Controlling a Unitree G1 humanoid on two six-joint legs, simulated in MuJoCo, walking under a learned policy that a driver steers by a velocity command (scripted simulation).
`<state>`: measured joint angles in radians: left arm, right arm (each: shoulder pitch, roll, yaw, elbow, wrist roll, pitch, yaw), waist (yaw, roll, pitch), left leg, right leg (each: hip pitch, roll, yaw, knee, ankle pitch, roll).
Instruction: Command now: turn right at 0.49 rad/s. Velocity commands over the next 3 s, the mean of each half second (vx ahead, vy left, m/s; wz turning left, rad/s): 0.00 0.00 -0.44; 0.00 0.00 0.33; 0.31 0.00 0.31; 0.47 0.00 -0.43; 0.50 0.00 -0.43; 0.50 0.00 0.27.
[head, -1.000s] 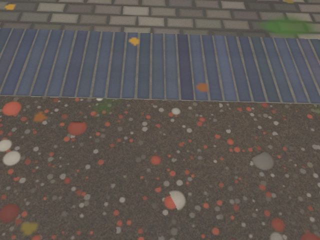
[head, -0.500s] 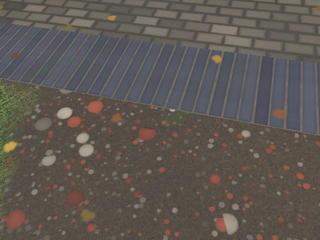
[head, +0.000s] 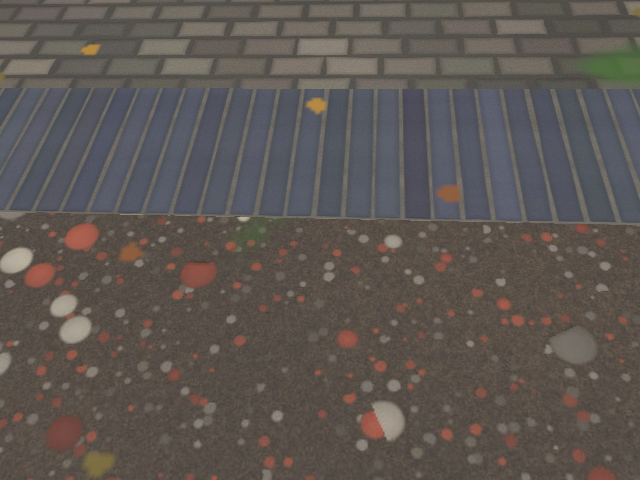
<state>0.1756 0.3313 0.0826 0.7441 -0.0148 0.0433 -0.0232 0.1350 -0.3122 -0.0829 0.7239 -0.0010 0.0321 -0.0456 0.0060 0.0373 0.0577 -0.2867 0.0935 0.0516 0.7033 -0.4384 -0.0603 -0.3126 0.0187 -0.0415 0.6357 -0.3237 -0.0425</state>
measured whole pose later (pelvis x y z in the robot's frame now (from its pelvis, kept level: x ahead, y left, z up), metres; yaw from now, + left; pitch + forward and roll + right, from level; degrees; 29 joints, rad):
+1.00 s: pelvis +0.02 +0.03 +0.02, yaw +0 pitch +1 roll -1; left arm 0.20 0.30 0.06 0.72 0.00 0.02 0.04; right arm 0.14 -0.35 -0.07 0.68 0.03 0.04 0.00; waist 0.02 0.02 0.07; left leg -0.46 0.00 -0.04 0.98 -0.47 -0.08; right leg -0.19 0.00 -0.04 0.45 -0.27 -0.02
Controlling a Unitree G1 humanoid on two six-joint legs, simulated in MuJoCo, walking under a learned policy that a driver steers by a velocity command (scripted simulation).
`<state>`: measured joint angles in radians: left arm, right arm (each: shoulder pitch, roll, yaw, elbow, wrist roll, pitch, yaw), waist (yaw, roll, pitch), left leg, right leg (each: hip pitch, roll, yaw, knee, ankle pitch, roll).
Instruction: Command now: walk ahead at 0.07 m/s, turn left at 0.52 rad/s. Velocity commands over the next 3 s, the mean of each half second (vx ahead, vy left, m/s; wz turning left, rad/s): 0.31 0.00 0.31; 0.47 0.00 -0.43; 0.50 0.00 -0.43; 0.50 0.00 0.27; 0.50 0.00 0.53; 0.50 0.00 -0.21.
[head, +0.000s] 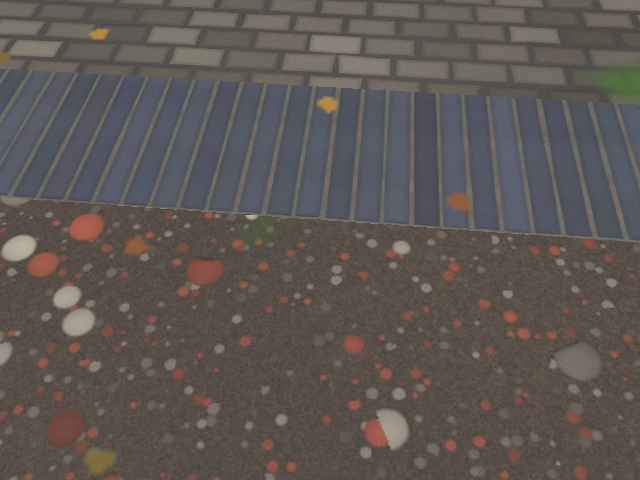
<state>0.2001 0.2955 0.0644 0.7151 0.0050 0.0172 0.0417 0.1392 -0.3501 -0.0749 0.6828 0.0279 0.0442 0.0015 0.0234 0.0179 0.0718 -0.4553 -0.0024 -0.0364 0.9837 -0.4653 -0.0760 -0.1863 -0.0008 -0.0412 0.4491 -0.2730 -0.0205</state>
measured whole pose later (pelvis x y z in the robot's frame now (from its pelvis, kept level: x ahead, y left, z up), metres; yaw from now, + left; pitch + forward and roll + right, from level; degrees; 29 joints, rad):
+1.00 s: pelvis +0.44 +0.10 +0.00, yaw -7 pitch +2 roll -1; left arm 0.32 0.30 0.06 0.72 -0.03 -0.05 0.00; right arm 0.12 -0.30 -0.01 0.62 -0.01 -0.10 0.00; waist 0.07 0.04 0.04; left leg -0.64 0.08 -0.12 0.64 0.00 -0.09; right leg -0.15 0.11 0.14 0.38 -0.25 -0.06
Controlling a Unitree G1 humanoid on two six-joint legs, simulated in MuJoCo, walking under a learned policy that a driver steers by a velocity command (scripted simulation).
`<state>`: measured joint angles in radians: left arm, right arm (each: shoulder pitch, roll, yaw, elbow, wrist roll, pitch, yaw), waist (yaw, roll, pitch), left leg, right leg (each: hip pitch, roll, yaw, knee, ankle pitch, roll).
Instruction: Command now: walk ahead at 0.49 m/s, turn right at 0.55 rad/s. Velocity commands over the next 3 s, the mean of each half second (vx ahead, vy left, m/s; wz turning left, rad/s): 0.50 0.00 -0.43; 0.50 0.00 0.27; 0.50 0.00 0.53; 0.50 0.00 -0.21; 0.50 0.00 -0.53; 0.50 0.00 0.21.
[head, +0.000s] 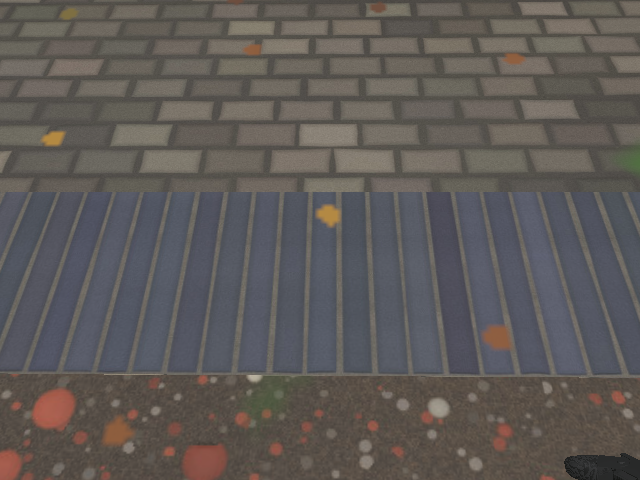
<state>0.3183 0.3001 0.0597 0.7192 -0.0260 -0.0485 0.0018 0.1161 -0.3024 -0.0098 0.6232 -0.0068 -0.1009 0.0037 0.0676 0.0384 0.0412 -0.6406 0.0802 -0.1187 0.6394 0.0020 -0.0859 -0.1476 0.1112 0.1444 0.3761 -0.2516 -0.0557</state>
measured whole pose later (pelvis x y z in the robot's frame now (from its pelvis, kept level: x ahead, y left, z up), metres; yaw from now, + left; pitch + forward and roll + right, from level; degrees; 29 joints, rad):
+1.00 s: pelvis +0.52 -0.05 +0.00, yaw -2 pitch +0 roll -3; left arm 0.33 0.28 0.08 0.84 0.00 -0.09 0.00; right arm 0.15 -0.29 -0.05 0.73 0.02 -0.03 0.03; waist 0.07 0.05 0.03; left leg -0.67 0.11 -0.03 0.75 0.01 0.00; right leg 0.05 0.03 -0.22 0.21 -0.27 -0.02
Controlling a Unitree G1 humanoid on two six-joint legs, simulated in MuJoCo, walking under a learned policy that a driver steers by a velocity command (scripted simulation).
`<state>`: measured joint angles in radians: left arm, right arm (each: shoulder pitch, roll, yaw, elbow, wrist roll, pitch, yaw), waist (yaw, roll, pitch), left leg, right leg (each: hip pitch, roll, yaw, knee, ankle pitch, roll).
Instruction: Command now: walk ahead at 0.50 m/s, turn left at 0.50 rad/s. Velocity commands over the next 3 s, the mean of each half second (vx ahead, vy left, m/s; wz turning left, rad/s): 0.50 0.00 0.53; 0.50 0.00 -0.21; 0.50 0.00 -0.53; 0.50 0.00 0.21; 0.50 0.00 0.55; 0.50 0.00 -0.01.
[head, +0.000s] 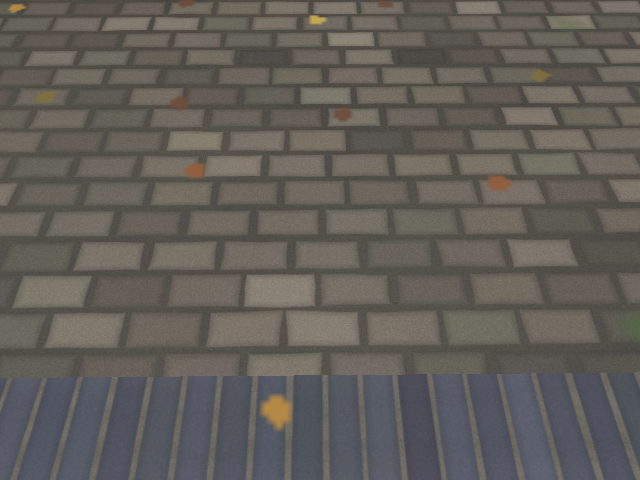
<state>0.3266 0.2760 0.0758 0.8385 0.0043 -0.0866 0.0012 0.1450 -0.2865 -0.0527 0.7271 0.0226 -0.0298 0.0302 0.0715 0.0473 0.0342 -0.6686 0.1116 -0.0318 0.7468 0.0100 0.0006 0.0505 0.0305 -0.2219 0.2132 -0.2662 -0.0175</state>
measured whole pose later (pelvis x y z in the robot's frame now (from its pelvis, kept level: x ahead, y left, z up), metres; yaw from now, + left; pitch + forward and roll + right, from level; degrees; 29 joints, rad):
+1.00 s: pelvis +0.56 +0.07 +0.01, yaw +7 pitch +2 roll +0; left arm 0.38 0.27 0.05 0.80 -0.02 -0.05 0.01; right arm 0.07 -0.28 -0.04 0.65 -0.01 -0.09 0.00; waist 0.08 0.03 0.04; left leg -0.62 0.05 -0.12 0.62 -0.01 -0.06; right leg -0.11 0.11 0.15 0.31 -0.22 -0.08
